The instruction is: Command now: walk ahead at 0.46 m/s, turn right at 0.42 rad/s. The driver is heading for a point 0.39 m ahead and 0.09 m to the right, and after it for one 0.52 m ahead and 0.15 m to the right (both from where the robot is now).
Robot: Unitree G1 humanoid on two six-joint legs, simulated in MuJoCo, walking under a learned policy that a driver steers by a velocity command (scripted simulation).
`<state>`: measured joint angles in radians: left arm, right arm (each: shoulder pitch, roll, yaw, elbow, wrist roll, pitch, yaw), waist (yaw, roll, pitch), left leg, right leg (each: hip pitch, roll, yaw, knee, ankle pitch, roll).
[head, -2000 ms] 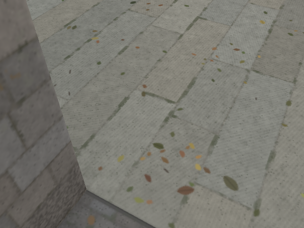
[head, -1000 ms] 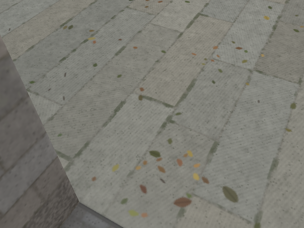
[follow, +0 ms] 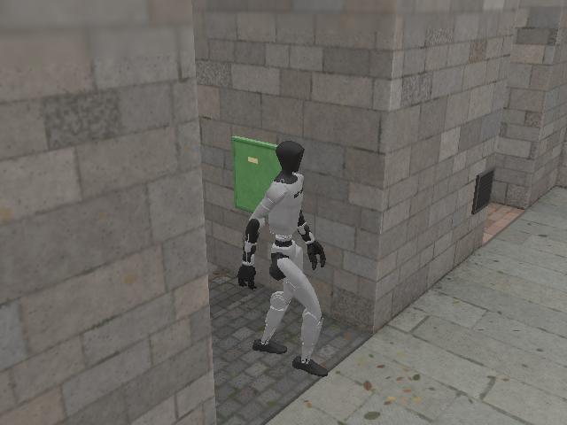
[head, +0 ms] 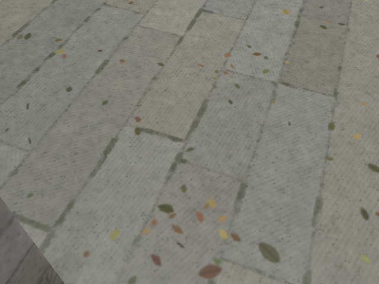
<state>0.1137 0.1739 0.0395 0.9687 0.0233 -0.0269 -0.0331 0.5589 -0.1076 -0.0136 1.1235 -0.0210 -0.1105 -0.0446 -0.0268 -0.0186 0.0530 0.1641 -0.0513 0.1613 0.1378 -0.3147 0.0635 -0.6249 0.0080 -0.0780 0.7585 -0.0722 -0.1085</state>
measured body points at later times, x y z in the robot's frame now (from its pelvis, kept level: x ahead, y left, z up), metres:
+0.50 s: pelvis +0.26 -0.04 +0.00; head +0.30 -0.07 +0.45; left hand +0.28 +0.23 -0.12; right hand +0.39 -0.31 -0.12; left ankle +0.46 +0.07 -0.68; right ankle +0.17 -0.05 -0.74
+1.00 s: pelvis +0.36 -0.06 +0.00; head +0.37 -0.06 +0.45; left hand +0.57 +0.12 -0.13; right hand +0.31 -0.31 -0.14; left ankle +0.49 +0.00 -0.74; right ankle +0.32 -0.15 -0.74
